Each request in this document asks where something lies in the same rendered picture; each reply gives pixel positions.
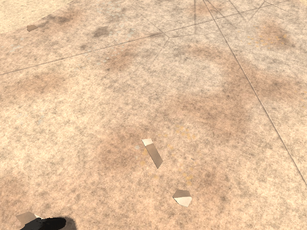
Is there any robot left hand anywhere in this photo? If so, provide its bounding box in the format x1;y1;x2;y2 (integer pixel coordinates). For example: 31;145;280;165
20;218;66;230

